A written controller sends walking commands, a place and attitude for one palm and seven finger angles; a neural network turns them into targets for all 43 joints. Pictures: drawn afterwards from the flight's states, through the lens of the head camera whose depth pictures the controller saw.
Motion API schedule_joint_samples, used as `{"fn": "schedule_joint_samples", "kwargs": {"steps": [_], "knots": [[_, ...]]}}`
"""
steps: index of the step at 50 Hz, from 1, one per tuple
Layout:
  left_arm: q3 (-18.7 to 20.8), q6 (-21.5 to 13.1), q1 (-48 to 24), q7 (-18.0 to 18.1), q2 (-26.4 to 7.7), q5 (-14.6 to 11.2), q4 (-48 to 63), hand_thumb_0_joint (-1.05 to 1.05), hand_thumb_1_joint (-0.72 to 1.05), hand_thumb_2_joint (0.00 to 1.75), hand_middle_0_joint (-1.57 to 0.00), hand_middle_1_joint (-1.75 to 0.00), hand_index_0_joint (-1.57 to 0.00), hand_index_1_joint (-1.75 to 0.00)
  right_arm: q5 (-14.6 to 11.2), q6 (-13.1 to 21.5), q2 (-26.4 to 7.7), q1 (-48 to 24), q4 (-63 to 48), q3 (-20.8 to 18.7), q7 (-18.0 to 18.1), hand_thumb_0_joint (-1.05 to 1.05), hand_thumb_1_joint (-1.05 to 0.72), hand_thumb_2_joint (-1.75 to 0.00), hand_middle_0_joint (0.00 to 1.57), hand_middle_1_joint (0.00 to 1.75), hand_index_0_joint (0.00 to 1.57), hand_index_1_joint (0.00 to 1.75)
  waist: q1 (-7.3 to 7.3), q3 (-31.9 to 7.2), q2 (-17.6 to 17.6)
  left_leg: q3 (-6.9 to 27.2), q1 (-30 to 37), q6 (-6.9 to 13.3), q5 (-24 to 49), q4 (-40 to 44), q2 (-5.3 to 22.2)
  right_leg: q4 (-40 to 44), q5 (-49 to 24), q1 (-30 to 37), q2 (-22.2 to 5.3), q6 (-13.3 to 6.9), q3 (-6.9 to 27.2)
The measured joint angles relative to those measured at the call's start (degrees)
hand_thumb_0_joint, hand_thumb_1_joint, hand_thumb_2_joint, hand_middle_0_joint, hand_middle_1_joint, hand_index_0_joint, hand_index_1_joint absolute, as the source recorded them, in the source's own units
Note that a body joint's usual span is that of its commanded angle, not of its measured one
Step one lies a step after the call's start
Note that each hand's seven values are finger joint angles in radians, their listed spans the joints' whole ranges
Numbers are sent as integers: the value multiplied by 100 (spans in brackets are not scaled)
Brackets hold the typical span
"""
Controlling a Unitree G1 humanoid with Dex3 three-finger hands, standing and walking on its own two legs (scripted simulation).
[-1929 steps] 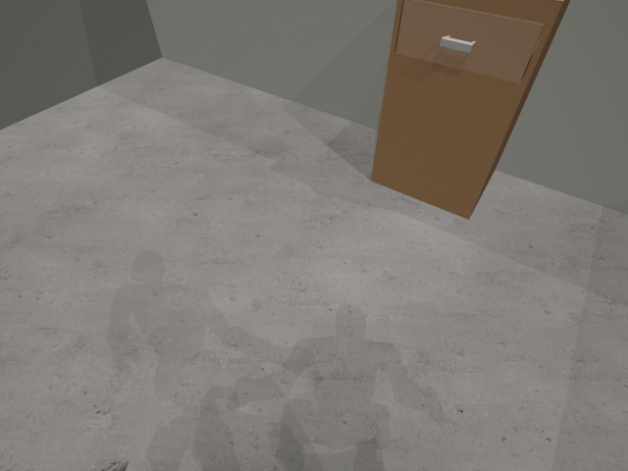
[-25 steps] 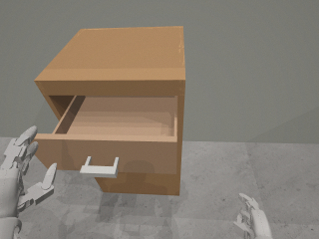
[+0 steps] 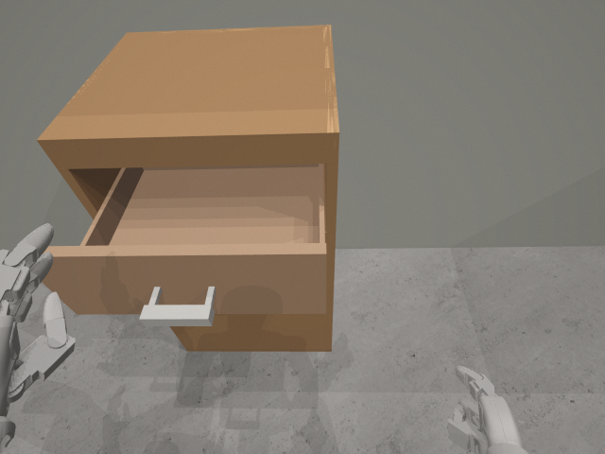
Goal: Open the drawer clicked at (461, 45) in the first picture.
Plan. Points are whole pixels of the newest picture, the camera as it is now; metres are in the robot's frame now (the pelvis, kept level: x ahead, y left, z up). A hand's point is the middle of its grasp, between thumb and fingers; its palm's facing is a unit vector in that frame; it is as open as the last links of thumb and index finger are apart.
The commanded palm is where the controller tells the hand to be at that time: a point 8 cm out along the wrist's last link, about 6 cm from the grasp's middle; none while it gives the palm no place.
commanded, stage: step back with the hand held close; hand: left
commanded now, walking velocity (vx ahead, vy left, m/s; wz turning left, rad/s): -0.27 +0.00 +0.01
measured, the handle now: (181, 303) +0.33 +0.23 -0.03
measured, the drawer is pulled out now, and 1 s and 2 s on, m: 0.19 0.19 0.19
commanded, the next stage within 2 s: stop stepping back and stand still in 1.08 s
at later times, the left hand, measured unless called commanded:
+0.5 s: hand (8, 422) +0.12 +0.26 +0.15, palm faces +0.31 -0.81 -0.49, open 7.5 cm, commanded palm +0.06 +0.30 +0.17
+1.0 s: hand out of the picture +0.08 +0.26 +0.16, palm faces +0.31 -0.83 -0.47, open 7.5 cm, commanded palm +0.01 +0.30 +0.17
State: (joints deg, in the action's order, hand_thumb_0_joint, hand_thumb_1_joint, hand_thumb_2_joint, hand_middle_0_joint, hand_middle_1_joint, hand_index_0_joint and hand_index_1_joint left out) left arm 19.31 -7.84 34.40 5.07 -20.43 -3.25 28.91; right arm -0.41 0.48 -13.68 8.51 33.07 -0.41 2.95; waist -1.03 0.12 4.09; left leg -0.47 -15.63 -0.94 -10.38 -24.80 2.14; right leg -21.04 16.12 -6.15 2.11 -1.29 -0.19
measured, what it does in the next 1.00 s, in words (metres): walks backwards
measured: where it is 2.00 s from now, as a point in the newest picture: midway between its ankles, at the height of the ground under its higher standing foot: outside the picture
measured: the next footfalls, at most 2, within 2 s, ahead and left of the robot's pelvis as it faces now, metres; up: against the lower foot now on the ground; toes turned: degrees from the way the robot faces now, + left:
right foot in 1.10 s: -0.22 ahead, -0.09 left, +0.00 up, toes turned -4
left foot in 1.26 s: -0.04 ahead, +0.09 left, +0.00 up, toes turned -3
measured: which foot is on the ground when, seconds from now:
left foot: down 0.00-1.00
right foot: down 0.00-0.84, up 0.86-1.00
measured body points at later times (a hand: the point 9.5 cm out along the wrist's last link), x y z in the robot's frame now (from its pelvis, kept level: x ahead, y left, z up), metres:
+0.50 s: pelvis -0.07 +0.02 -0.01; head -0.04 +0.03 +0.44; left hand +0.10 +0.30 +0.18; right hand +0.12 -0.21 -0.09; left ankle +0.03 +0.13 -0.74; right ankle -0.06 -0.10 -0.74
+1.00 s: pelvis -0.13 +0.02 -0.01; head -0.09 +0.05 +0.44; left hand +0.05 +0.30 +0.19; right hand +0.04 -0.20 -0.09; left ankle +0.01 +0.12 -0.74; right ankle -0.21 -0.10 -0.69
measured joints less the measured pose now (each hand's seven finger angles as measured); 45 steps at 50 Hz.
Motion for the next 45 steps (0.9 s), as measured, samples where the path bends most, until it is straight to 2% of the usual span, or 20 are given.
{"fn": "schedule_joint_samples", "kwargs": {"steps": [7,14,23,30,34,36,38,41,43,45], "knots": [[-50,77,363,18,-206,14,309,2,88,90,-21,-30,-21,-30,-52,-195,7,-20,-145,-144,59,2,-90,-90,20,30,20,30,104,116,-131,-80,-300,65,82,-95,-38,-291,4,-409,-53,72,67],[128,33,421,160,-364,-13,643,2,88,90,-21,-30,-21,-30,-55,-141,118,8,-214,-124,72,2,-90,-90,20,30,20,30,125,175,-257,-74,-558,111,177,-256,-45,-544,-39,-705,-61,116,56],[155,-164,401,278,-278,17,765,2,88,90,-21,-30,-21,-30,-33,97,220,55,-263,-10,43,2,-90,-90,20,30,20,30,146,150,-219,29,-953,160,325,-508,-30,-807,-154,-1070,-33,148,-47],[235,-277,341,341,-246,73,812,2,88,90,-21,-30,-21,-30,5,308,237,147,-237,48,17,2,-90,-90,20,30,20,30,96,207,-174,84,-1212,168,400,-683,-6,-1079,-180,-1352,-2,135,-105],[216,-319,259,371,-193,92,827,2,88,90,-21,-30,-21,-30,20,357,229,173,-121,34,-7,2,-90,-90,20,30,20,30,65,220,-155,117,-1366,121,34,-899,16,-1105,-259,-1434,28,98,-124],[136,-330,201,407,-127,108,851,2,88,90,-21,-30,-21,-30,28,338,197,159,-1,1,-20,2,-90,-90,20,30,20,30,50,213,-171,177,-1453,51,-387,-1137,-46,-1113,-300,-1465,25,93,-101],[60,-306,154,435,-71,133,861,1,88,90,-21,-30,-21,-30,46,275,165,136,149,-47,-12,2,-90,-90,20,30,20,30,57,165,-196,169,-1346,15,-496,-1236,-124,-1135,-319,-1493,23,113,-57],[41,-275,9,451,-117,134,827,1,88,90,-21,-30,-21,-30,22,162,174,91,242,-98,40,2,-90,-90,20,30,20,30,130,182,-287,172,-1277,164,129,-992,-179,-1157,-355,-1529,-4,174,-30],[120,-282,-42,448,-216,144,782,1,88,90,-21,-30,-21,-30,30,170,195,68,203,-99,67,2,-90,-90,20,30,20,30,180,208,-282,156,-1294,260,487,-865,-125,-1507,117,-1693,75,178,12],[238,-269,-38,417,-354,142,745,1,88,90,-21,-30,-21,-30,77,266,287,94,135,-109,44,2,-90,-90,20,30,20,30,255,184,-263,207,-1331,304,566,-672,-82,-2600,680,-1957,268,144,128]]}}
